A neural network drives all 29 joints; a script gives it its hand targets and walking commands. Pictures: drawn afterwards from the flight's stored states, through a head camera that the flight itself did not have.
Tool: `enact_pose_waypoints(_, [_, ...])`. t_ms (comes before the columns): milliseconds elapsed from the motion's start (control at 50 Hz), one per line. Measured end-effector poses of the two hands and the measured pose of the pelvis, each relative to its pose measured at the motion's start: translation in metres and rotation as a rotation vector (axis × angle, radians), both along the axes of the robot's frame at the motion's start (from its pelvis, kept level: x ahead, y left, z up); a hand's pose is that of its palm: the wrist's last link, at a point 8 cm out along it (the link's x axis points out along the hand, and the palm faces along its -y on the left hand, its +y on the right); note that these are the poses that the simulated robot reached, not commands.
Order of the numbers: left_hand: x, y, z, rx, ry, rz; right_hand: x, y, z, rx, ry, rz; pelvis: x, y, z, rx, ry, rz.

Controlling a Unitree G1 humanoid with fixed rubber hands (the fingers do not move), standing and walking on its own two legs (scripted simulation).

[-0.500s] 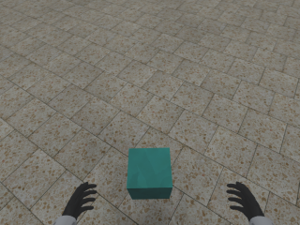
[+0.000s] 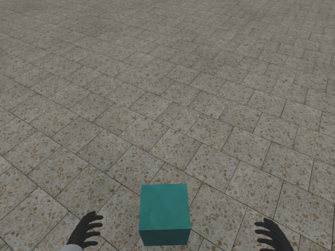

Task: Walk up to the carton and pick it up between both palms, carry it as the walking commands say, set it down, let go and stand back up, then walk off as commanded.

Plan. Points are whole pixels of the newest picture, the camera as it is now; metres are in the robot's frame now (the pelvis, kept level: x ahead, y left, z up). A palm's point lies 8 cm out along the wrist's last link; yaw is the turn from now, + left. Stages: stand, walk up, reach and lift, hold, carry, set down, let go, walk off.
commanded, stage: stand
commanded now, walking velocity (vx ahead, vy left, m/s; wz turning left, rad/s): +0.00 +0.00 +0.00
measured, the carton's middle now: (164, 215) +0.43 +0.05 -0.63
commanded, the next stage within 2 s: walk off in 1.80 s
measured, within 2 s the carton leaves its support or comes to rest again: neither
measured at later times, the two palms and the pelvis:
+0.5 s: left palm out of the picture +0.14 +0.30 -0.10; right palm out of the picture +0.14 -0.28 -0.08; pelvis +0.02 +0.02 +0.00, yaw -1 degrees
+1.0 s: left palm out of the picture +0.10 +0.32 -0.10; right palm out of the picture +0.10 -0.29 -0.09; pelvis +0.00 +0.02 +0.01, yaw -1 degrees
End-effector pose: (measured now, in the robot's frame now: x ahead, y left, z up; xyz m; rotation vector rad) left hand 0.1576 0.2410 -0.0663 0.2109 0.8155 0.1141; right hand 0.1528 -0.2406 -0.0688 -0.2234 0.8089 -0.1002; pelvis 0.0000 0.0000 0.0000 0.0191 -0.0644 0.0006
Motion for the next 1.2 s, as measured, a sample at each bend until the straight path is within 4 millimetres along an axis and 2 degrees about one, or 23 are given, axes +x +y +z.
enact_pose_waypoints(140, [-0.011, 0.039, -0.014, 0.094, 0.04, 0.021, -0.009, -0.033, -0.008, -0.134, 0.085, -0.032, 0.007, 0.004, -0.002, -0.011, 0.056, -0.002])
enact_pose_waypoints(240, [-0.017, 0.053, -0.021, 0.116, 0.088, 0.03, -0.008, -0.042, -0.007, -0.167, 0.107, -0.052, 0.013, 0.008, -0.001, -0.012, 0.069, -0.007])
enact_pose_waypoints(400, [-0.015, 0.058, -0.028, 0.125, 0.131, 0.015, -0.008, -0.039, -0.011, -0.166, 0.133, -0.073, 0.019, 0.013, 0.0, -0.011, 0.069, -0.015])
enact_pose_waypoints(580, [-0.019, 0.064, -0.03, 0.138, 0.161, 0.006, -0.021, -0.039, -0.017, -0.16, 0.178, -0.096, 0.019, 0.017, 0.002, -0.011, 0.058, -0.019])
enact_pose_waypoints(1200, [-0.073, 0.081, -0.035, 0.159, 0.281, 0.024, -0.068, -0.049, -0.02, -0.172, 0.275, -0.121, -0.006, 0.02, 0.007, -0.018, 0.027, -0.019])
